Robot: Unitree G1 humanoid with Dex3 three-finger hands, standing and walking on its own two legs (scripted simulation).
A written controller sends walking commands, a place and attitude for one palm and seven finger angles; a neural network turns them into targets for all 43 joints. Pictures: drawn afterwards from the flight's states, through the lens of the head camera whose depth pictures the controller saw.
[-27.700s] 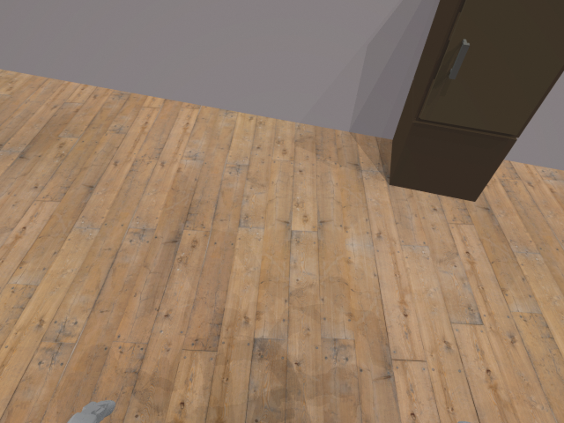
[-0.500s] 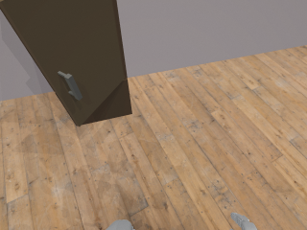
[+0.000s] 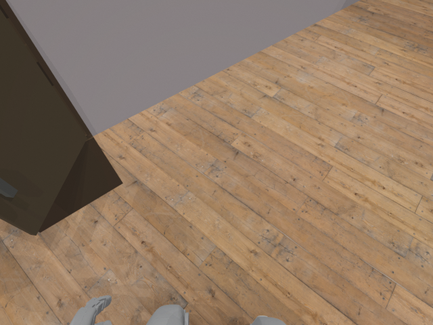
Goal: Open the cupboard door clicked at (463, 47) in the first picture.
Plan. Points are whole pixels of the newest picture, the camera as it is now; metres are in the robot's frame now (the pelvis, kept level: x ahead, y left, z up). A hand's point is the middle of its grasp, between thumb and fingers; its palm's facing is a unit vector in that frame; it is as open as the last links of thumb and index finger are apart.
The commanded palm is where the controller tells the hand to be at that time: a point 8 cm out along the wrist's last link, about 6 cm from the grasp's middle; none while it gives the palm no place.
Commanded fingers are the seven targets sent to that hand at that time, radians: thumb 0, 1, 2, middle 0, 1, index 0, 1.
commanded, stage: walk to a spot facing it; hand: left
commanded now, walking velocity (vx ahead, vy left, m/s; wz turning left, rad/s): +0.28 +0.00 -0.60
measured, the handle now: out of the picture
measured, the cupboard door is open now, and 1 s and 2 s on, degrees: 44 44 44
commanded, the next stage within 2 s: turn to face it in 1.44 s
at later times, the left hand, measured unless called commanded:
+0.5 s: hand (162, 238) +0.30 +0.15 -0.15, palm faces -0.34 -0.93 -0.14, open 7.4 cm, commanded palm none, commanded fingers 0.00 0.90 0.90 -0.20 -0.30 -0.20 -0.30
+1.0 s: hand (216, 190) +0.43 +0.03 -0.15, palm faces -0.45 -0.87 -0.20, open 7.3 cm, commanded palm none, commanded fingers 0.00 0.90 0.90 -0.20 -0.30 -0.20 -0.30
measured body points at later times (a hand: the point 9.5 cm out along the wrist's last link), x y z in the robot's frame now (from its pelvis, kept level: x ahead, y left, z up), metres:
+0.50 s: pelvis +0.13 +0.00 +0.02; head +0.19 +0.02 +0.46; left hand +0.32 +0.20 -0.14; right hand +0.00 -0.20 -0.11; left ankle +0.06 +0.13 -0.73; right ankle +0.15 -0.16 -0.65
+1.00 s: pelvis +0.32 -0.13 +0.02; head +0.36 -0.15 +0.47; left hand +0.46 +0.07 -0.13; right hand +0.29 -0.39 -0.12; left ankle +0.48 -0.03 -0.68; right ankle +0.24 -0.16 -0.73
